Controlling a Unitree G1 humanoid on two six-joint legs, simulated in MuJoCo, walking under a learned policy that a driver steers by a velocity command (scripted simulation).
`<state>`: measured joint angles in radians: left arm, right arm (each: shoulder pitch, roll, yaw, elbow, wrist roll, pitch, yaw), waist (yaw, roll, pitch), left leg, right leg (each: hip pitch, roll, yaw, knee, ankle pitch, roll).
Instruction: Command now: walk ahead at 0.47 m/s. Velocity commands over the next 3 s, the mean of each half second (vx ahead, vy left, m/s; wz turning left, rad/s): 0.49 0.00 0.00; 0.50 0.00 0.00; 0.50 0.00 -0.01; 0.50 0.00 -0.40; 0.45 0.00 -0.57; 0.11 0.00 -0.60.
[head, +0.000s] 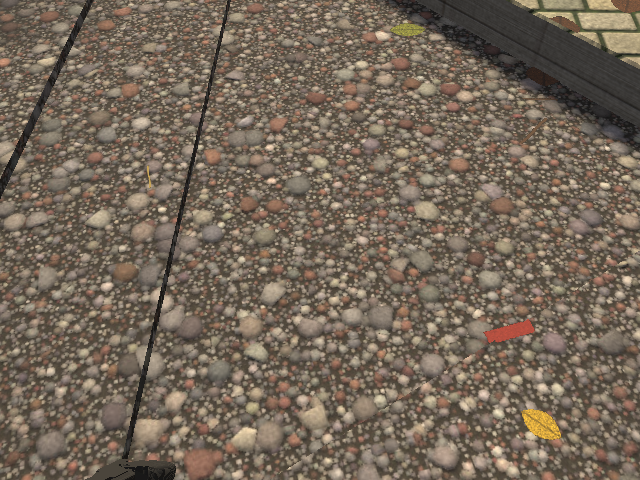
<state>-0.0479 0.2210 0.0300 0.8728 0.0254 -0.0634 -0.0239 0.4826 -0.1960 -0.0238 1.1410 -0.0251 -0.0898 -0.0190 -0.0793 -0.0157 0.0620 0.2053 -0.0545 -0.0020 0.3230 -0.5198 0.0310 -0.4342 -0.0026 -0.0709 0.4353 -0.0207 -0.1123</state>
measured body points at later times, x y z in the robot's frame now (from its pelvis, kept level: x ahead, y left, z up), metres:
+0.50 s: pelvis +0.31 -0.03 -0.02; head +0.35 -0.02 +0.43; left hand +0.21 +0.20 -0.16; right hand +0.51 -0.24 -0.13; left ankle +0.43 +0.04 -0.74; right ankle +0.12 -0.08 -0.73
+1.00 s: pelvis +0.58 -0.06 -0.01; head +0.62 -0.07 +0.44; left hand +0.80 +0.16 -0.11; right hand +0.50 -0.30 -0.16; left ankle +0.44 +0.04 -0.74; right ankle +0.72 -0.17 -0.74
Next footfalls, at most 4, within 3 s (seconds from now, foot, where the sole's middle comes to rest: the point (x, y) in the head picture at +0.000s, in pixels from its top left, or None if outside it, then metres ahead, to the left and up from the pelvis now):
0.02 right None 0.16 -0.08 -0.77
0.50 left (302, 465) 0.47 0.04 -0.77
1.06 right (384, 338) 0.76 -0.17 -0.81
1.54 left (314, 239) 1.07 -0.02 -0.81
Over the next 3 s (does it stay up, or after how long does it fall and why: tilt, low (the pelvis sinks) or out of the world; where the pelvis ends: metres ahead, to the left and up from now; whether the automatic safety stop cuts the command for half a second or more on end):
stays up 1.47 -0.27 -0.04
